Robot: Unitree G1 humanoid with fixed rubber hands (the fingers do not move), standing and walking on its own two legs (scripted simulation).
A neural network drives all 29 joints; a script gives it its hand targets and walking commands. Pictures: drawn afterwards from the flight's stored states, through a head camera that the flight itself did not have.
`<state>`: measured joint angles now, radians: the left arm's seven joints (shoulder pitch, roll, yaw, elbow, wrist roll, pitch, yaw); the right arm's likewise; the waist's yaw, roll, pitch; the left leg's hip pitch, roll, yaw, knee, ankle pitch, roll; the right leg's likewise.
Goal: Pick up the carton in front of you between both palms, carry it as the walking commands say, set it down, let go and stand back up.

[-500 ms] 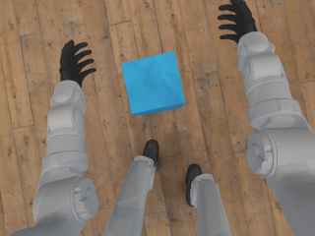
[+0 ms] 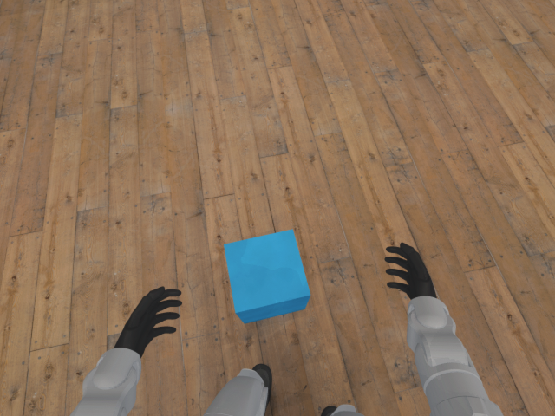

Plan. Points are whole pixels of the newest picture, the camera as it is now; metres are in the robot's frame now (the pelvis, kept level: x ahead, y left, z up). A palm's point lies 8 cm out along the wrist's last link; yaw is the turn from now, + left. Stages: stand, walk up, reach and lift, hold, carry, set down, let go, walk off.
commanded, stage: let go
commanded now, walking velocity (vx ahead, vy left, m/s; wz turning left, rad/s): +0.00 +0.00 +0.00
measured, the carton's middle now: (267, 279) +0.44 +0.11 -0.62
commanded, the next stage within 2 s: stand in 0.88 s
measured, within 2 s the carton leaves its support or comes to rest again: neither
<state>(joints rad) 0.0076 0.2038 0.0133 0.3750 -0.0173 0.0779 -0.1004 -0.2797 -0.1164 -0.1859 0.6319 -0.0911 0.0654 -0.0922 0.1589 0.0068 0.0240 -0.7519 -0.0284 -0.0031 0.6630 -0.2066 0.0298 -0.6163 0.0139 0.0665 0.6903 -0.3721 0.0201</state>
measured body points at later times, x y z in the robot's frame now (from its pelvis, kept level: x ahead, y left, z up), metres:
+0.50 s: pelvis +0.04 -0.05 +0.03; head +0.07 -0.05 +0.48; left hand +0.21 +0.19 -0.05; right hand +0.22 -0.28 -0.05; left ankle +0.06 +0.09 -0.71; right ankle -0.03 -0.14 -0.71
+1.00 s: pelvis +0.03 -0.02 +0.02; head +0.03 +0.00 +0.47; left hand +0.18 +0.25 -0.07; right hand +0.18 -0.28 -0.06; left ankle +0.06 +0.09 -0.71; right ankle -0.03 -0.14 -0.71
